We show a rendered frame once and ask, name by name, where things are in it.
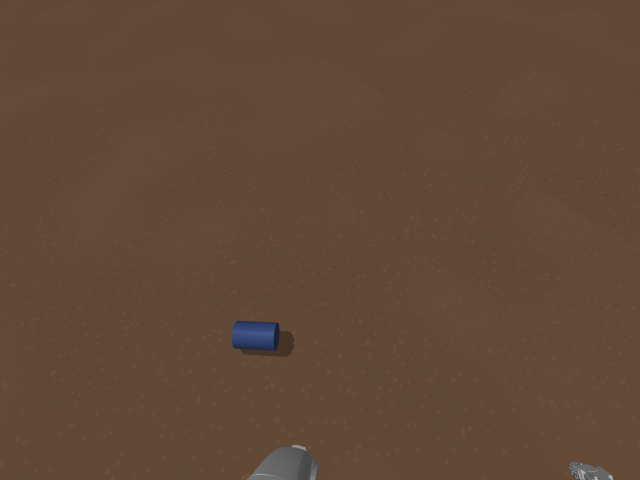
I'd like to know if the can can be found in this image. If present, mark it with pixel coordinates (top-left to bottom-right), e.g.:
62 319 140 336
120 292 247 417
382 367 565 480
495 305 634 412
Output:
232 321 279 351

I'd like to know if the right robot hand can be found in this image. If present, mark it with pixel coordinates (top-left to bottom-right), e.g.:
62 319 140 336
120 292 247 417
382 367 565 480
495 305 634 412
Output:
569 462 613 480

